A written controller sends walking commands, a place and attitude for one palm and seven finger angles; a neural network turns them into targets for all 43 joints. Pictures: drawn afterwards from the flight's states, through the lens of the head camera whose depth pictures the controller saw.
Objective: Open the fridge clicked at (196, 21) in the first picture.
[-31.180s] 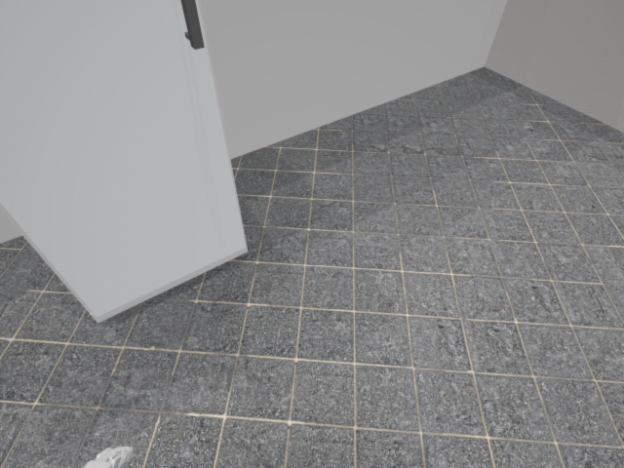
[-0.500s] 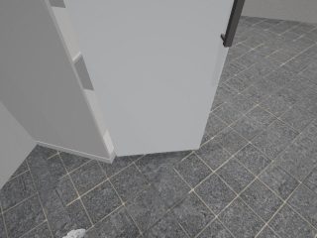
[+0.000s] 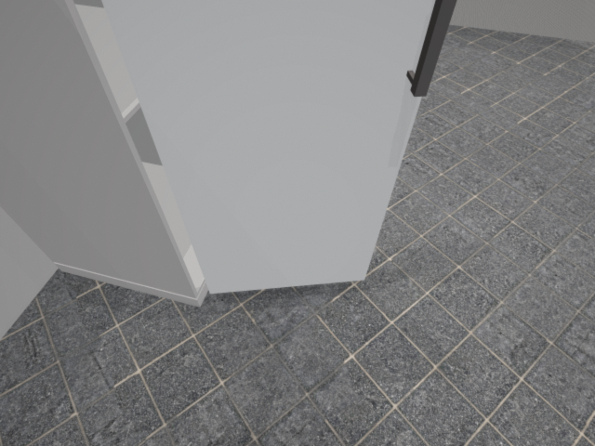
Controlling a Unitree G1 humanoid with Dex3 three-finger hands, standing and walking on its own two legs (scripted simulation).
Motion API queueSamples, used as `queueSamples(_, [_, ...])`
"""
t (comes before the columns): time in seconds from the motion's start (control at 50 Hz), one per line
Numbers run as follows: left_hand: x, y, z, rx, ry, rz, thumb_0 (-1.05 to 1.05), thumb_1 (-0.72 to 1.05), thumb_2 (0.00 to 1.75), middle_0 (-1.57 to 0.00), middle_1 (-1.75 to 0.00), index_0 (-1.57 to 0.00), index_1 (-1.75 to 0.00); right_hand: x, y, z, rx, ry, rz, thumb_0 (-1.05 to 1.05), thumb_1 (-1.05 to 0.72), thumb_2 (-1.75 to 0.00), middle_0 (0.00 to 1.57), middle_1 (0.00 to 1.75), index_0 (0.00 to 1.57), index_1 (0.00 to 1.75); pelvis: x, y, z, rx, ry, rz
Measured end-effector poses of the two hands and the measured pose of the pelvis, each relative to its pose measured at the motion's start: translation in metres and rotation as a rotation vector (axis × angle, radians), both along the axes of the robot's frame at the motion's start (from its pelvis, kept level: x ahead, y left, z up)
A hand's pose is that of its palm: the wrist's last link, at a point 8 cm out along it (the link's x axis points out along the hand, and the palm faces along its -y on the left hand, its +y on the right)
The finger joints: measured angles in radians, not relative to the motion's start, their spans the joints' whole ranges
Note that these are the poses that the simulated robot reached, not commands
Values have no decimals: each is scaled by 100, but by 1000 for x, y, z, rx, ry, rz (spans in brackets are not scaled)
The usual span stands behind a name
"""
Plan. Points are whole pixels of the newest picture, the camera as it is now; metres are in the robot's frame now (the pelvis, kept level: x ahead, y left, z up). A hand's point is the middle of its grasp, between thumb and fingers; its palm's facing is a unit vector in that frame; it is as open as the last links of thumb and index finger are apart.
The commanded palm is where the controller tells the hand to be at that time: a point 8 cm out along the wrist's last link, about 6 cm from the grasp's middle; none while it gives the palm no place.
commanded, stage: let the arm hang, fingers relaxed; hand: right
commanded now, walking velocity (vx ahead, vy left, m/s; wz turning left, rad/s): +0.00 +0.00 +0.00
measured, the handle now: (436, 7) +0.72 -0.16 +0.25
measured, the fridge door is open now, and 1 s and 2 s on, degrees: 69 69 69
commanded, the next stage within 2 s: look to check the result in 0.32 s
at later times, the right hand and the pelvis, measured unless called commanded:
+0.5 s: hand out of the picture +0.02 -0.18 -0.18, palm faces -0.04 +0.98 -0.19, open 7.4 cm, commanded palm none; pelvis +0.01 -0.01 +0.00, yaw +1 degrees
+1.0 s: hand out of the picture +0.02 -0.18 -0.18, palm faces -0.04 +0.98 -0.19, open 7.4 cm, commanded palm none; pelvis +0.01 -0.01 +0.00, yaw +1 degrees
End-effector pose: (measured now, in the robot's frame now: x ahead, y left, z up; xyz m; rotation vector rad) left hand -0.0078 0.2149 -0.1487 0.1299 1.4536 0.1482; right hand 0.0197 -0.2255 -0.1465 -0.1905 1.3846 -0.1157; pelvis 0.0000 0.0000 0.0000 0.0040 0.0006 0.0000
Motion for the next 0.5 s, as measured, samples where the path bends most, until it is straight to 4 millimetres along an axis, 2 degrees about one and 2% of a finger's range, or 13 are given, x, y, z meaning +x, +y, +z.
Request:
queueSamples(0.1, [5, 1, 2, 9, -23, 12, 2, 92, 89, -20, -30, -20, -30, 13, -4, 0, -6, -30, 10, 1, -93, -90, 20, 30, 20, 30, 3, -2, 0, -2, -2, 6])
queueSamples(0.2, [9, 1, 3, 17, -35, 15, 1, 91, 90, -20, -30, -20, -30, 17, -6, 0, -3, -38, 16, 1, -92, -90, 20, 30, 20, 30, 5, -4, 0, -2, -3, 10])
queueSamples(0.5, [12, -2, 4, 22, -28, 17, 1, 91, 90, -20, -30, -20, -30, -2, -5, -3, 14, 26, 8, 1, -91, -90, 20, 30, 20, 30, 8, -9, 1, -2, -2, 18])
